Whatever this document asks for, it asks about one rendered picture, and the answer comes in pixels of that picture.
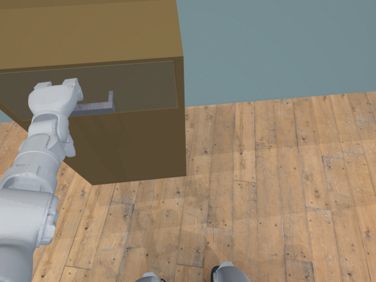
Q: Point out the left robot upper arm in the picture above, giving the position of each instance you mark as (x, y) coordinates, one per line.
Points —
(27, 220)

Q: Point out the cabinet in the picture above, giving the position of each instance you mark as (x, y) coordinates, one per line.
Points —
(53, 34)

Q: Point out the robot shin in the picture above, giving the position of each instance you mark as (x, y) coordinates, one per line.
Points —
(227, 263)
(149, 274)

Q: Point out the handle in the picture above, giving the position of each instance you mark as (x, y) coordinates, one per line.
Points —
(95, 108)

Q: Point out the left robot shin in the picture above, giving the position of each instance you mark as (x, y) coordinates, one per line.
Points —
(149, 274)

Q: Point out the robot left hand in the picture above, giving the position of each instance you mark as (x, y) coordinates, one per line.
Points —
(61, 98)

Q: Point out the drawer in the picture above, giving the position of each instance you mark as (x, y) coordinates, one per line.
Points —
(136, 86)

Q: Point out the robot left forearm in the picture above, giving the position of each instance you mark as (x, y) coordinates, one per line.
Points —
(40, 154)

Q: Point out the right robot shin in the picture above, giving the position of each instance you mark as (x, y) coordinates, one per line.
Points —
(227, 263)

